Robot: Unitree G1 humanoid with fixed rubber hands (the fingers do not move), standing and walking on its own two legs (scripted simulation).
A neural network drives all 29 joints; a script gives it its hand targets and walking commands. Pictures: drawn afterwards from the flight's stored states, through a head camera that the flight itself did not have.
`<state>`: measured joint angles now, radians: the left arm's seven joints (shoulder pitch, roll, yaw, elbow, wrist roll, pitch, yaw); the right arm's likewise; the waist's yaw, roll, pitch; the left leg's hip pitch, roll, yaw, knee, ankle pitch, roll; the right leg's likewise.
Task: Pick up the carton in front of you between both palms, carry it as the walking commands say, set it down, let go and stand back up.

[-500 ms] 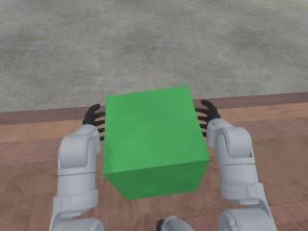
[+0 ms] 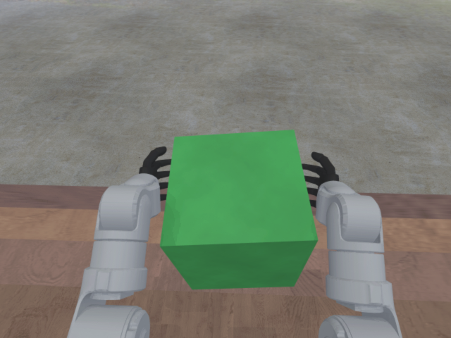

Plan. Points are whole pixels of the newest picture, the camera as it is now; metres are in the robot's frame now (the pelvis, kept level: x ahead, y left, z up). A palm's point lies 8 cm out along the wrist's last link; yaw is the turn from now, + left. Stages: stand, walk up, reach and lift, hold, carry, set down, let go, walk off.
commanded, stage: carry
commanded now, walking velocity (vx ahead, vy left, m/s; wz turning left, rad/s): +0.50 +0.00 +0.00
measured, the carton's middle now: (238, 216) +0.35 +0.01 +0.03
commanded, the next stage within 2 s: none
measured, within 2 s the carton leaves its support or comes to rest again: neither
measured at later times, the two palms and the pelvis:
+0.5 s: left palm (197, 129) +0.71 +0.15 -0.05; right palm (294, 125) +0.74 -0.14 -0.04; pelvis +0.38 -0.01 -0.15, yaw +1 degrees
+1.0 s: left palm (210, 101) +1.09 +0.16 -0.19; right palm (278, 105) +1.08 -0.13 -0.19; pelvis +0.74 +0.04 -0.28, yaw +1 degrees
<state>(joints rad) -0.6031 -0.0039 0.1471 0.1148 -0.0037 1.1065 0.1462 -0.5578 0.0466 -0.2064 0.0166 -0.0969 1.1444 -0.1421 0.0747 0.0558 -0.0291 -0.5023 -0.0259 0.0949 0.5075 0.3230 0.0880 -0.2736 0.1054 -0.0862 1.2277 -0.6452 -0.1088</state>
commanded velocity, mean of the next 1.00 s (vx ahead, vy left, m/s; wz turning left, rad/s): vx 0.50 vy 0.00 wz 0.00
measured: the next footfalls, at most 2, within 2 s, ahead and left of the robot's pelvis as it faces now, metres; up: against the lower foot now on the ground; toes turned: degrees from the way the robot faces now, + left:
right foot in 0.42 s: +0.47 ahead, -0.06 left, -0.12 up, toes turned +0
left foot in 0.82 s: +0.78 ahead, +0.08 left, -0.24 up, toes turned +2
